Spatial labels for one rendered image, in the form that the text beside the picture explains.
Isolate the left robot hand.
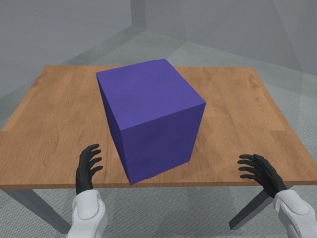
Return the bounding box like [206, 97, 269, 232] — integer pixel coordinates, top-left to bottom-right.
[75, 144, 103, 195]

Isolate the right robot hand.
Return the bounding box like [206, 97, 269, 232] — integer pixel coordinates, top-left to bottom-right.
[237, 154, 287, 199]

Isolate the right robot forearm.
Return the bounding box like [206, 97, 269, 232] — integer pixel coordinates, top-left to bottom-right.
[273, 189, 317, 238]

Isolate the table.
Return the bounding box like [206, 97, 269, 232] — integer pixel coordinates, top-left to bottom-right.
[0, 65, 317, 234]

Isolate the carton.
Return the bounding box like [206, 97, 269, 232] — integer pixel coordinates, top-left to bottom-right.
[96, 58, 206, 185]

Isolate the left robot forearm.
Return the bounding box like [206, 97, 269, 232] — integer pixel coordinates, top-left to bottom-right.
[65, 189, 108, 238]

